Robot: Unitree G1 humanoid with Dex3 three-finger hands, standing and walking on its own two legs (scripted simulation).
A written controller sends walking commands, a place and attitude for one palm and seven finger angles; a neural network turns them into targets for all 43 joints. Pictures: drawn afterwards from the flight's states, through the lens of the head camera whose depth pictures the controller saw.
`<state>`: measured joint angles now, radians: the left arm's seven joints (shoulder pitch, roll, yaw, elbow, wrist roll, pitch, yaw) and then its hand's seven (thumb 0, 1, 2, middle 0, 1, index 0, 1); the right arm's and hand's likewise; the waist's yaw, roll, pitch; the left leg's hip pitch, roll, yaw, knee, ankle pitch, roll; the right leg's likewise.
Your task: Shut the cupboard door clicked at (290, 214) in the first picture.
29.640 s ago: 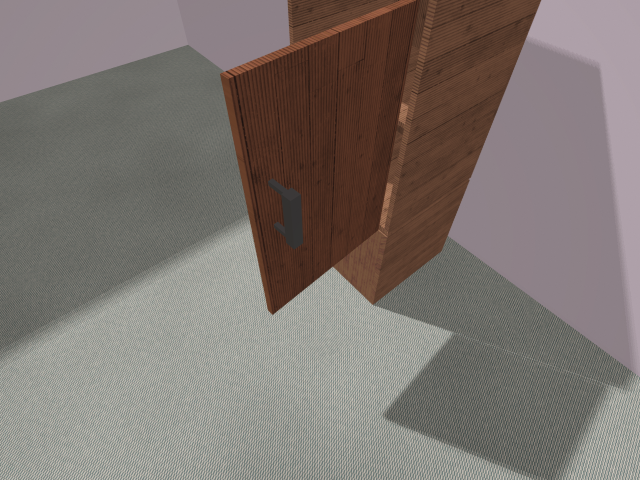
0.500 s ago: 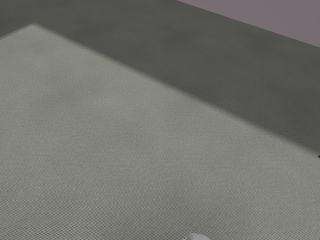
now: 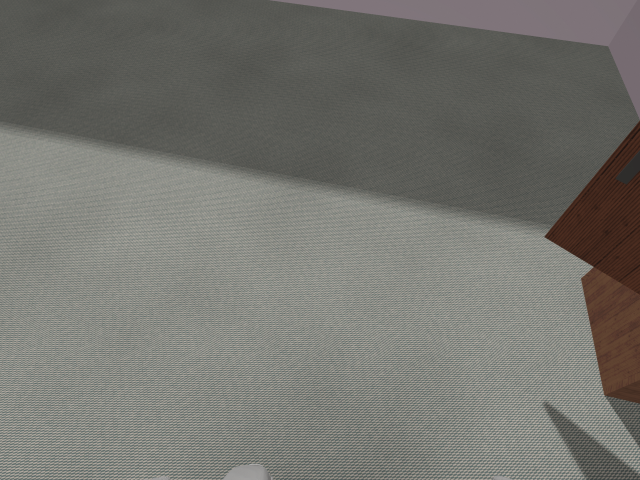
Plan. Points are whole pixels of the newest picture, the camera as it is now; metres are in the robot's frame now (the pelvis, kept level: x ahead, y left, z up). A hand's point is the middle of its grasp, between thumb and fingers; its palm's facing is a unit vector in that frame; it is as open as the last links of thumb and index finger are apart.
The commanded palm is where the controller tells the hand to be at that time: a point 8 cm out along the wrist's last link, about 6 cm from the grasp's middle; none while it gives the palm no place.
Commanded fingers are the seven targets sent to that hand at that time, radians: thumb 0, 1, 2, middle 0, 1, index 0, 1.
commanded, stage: turn to face it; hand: left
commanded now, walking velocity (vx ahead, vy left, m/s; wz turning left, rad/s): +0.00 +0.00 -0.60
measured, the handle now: out of the picture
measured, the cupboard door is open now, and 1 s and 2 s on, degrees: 59 59 59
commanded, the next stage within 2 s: take the last steps up to it in 1.06 s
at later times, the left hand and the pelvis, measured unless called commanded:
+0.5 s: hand (218, 438) +0.19 +0.16 -0.16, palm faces -0.32 -0.91 -0.27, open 7.4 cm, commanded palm none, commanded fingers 0.00 0.90 0.90 -0.20 -0.30 -0.20 -0.30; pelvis +0.02 -0.01 -0.02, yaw -19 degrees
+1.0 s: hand (235, 407) +0.24 +0.15 -0.18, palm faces -0.50 -0.85 -0.18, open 7.4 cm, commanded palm none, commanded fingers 0.00 0.90 0.90 -0.20 -0.30 -0.20 -0.30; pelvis +0.07 +0.01 +0.00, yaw -33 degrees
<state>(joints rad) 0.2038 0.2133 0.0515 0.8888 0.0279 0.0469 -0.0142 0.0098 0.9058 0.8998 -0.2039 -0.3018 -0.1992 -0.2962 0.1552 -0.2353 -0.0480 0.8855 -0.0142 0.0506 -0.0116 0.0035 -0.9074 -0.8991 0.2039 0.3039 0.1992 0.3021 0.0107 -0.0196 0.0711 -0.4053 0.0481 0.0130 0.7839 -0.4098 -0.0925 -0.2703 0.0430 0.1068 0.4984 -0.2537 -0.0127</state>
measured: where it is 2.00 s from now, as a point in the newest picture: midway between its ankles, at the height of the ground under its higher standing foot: outside the picture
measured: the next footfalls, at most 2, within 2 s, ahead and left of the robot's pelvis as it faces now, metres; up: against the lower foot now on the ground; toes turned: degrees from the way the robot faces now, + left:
left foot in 0.06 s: +0.06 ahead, +0.14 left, +0.00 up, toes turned -1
right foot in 0.48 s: +0.01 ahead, -0.13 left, +0.00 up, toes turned -22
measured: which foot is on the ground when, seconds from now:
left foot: up 0.00-0.04, down 0.06-0.46, up 0.48-0.88, down 0.90-1.00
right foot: down 0.00-0.06, up 0.08-0.46, down 0.48-0.90, up 0.92-1.00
